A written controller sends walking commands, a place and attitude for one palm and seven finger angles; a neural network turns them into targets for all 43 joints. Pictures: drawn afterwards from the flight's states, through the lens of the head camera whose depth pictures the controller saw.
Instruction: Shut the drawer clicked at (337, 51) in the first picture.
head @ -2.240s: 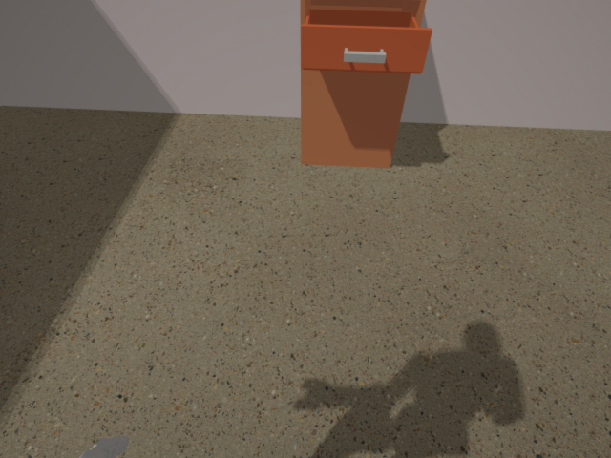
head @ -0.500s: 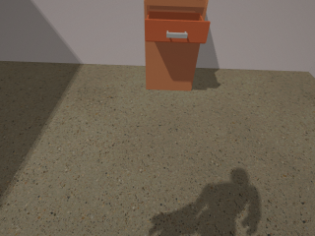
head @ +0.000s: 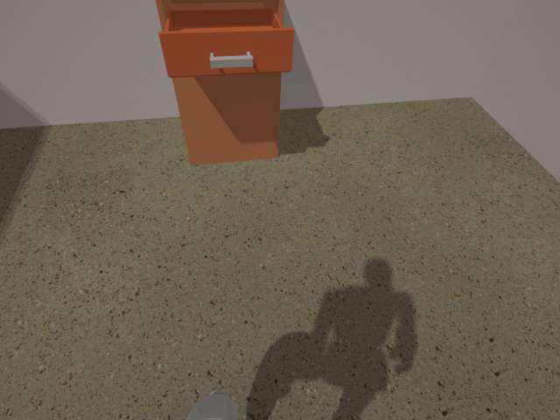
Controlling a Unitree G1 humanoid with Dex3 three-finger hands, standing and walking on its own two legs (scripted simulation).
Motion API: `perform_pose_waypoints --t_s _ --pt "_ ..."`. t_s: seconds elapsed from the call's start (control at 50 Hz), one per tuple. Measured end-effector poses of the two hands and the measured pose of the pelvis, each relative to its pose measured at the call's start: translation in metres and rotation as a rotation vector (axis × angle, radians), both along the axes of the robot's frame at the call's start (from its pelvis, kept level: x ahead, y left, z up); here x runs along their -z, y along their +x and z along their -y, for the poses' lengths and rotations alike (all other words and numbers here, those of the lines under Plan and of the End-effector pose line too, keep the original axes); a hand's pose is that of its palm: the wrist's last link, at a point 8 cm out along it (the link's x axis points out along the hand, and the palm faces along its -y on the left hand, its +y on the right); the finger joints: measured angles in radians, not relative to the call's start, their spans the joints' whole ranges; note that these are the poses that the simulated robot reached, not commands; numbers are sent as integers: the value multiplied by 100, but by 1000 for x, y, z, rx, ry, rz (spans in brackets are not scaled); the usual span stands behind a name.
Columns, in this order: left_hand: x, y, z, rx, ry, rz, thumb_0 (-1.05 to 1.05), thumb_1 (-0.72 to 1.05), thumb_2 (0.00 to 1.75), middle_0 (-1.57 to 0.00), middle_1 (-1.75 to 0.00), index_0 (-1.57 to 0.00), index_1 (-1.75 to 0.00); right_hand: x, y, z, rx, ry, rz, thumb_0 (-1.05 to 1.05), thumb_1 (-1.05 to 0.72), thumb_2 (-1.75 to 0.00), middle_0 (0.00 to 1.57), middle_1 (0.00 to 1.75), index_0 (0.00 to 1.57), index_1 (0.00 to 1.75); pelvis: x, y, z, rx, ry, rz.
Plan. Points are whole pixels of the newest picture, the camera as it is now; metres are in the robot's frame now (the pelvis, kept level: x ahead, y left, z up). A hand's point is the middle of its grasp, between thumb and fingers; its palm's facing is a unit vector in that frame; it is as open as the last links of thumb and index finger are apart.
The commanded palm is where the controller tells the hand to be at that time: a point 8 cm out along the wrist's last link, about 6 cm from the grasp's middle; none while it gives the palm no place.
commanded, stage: walk to a spot facing it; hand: left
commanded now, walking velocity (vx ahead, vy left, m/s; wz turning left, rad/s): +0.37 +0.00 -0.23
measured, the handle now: (231, 58) +1.16 +0.25 -0.04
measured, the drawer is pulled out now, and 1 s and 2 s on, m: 0.30 0.30 0.30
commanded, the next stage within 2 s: turn to face it in 1.22 s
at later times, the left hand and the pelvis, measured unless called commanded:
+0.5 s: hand (164, 326) +0.30 +0.24 -0.17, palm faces -0.14 -0.98 -0.16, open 7.4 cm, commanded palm none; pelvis +0.21 +0.07 +0.00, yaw -11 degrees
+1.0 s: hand (242, 235) +0.53 +0.13 -0.16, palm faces -0.26 -0.93 -0.24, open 7.1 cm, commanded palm none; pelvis +0.41 -0.04 +0.00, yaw -19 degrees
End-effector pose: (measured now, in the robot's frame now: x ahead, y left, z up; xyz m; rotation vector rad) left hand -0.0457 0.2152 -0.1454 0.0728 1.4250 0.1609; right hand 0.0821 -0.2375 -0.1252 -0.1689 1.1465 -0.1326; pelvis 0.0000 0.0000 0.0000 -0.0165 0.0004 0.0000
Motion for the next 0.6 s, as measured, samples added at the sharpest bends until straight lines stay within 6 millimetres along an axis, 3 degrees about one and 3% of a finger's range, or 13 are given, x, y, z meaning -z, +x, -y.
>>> perform_pose_waypoints --t_s 0.14,0.2,0.26,0.3,0.4,0.5,0.6 --pt "26 54 -38 -20 -24 -41 0 91 90 -20 -30 -20 -30 3 97 -47 -36 -15 93 0 -91 -90 20 29 20 30 18 70 -38 31 -25 3" --pt "31 91 -60 21 -22 -55 0 91 90 -20 -30 -20 -30 2 110 -63 2 -25 110 0 -91 -90 20 29 20 30 20 93 -52 72 -11 19" --pt "23 144 -78 81 -7 -14 0 91 90 -20 -30 -20 -30 -1 98 -73 81 -21 67 0 -91 -90 20 29 20 30 10 115 -61 105 -10 30" --pt "16 183 -88 116 2 33 0 91 90 -20 -30 -19 -30 -6 87 -69 162 -47 40 -1 -94 -90 21 30 21 30 4 130 -67 123 -9 29" --pt "3 275 -95 176 15 142 0 92 90 -19 -30 -19 -30 -7 50 -72 253 -62 -123 -2 -95 -90 20 30 20 30 -4 168 -73 165 0 19" --pt "-2 349 -80 239 4 184 0 92 90 -19 -30 -19 -30 -2 20 -93 340 -13 -283 -1 -94 -90 20 29 20 30 -4 206 -70 200 9 14" --pt "0 417 -44 332 -22 187 0 92 90 -19 -30 -19 -30 2 8 -120 423 70 -407 0 -92 -90 20 29 20 30 0 246 -56 236 13 13"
